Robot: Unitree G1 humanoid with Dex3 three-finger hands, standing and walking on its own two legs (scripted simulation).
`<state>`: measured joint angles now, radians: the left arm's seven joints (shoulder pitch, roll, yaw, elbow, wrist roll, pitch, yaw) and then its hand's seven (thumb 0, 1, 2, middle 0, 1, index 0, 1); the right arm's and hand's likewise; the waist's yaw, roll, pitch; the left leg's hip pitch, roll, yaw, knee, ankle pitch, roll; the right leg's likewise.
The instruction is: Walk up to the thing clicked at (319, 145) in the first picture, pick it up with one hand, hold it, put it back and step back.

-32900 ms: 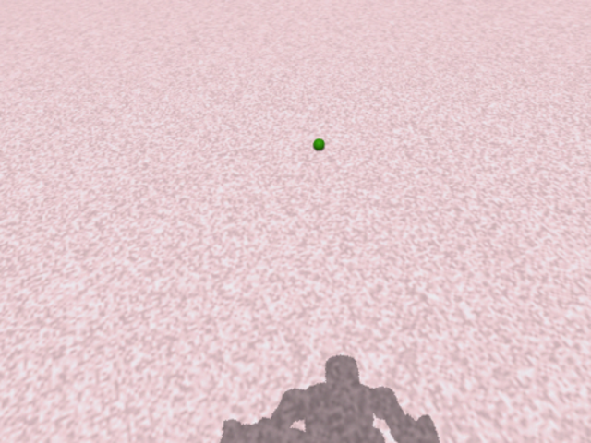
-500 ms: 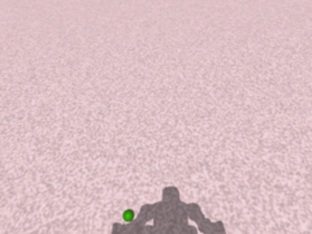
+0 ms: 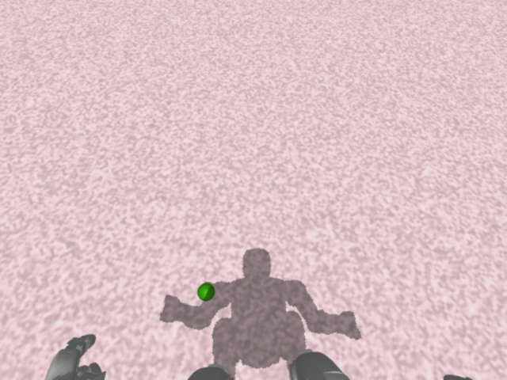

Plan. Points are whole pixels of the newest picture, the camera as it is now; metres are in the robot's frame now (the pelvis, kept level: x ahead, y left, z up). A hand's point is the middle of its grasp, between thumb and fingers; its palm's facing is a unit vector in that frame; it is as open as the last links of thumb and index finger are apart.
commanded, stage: step back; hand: left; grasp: from above
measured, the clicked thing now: (206, 292) +0.44 +0.16 -0.72
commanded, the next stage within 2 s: none
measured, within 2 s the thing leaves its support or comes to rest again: neither
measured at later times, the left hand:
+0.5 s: hand out of the picture +0.01 +0.25 -0.13, palm faces -0.06 -0.91 -0.40, open 7.4 cm
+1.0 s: hand out of the picture -0.14 +0.27 -0.15, palm faces -0.09 -0.92 -0.39, open 7.4 cm
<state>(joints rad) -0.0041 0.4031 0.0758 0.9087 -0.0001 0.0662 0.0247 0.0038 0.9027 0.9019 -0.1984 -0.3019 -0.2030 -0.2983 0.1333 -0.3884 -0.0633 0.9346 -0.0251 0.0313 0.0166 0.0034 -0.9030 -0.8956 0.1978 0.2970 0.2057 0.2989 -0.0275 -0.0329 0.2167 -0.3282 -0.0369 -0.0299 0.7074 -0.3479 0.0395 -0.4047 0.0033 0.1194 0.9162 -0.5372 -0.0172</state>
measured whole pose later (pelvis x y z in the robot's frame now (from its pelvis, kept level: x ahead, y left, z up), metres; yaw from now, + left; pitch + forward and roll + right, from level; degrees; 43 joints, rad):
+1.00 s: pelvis -0.26 +0.01 +0.00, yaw -6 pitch -2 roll -1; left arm 0.18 0.39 0.09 0.84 0.01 0.06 0.00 0.00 0.90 0.90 -0.20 -0.30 -0.20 -0.30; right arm 0.10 -0.37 -0.03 0.80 -0.03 0.02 -0.01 0.00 -0.90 -0.90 0.20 0.30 0.21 0.30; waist 0.01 -0.01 0.19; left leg -0.40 0.04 0.02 0.64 -0.20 0.01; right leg -0.28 0.03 0.08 0.81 -0.46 0.01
